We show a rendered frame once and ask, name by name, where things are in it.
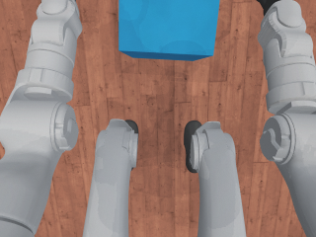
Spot left robot upper arm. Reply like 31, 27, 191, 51
0, 100, 79, 237

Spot right robot upper arm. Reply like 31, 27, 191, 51
260, 113, 316, 237

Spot right robot forearm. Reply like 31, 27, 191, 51
257, 0, 316, 115

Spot robot right foot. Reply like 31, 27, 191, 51
184, 120, 201, 174

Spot robot right hand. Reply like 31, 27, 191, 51
257, 0, 280, 16

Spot right robot shin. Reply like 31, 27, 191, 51
190, 120, 236, 170

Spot left robot forearm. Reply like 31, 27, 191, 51
0, 0, 83, 146

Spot carton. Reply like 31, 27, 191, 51
118, 0, 220, 61

